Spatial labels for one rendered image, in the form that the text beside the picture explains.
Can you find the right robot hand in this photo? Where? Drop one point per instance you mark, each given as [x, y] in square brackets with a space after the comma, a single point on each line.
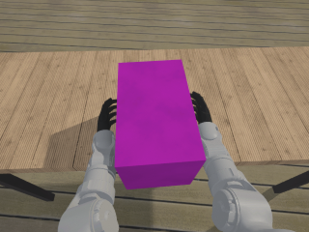
[202, 112]

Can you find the left robot hand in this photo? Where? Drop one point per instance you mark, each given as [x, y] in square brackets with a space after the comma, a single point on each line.
[104, 117]

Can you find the left robot upper arm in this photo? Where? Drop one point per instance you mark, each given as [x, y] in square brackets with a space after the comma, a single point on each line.
[97, 215]

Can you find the robot right forearm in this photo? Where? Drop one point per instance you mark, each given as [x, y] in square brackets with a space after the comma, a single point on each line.
[219, 166]

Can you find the table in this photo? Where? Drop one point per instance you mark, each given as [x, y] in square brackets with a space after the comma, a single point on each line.
[50, 102]

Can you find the carton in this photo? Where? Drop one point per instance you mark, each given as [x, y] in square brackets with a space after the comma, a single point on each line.
[157, 142]

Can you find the right robot upper arm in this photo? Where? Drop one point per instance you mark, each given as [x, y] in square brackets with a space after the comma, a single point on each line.
[242, 210]

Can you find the robot left forearm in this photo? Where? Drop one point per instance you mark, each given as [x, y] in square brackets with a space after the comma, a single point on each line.
[100, 174]

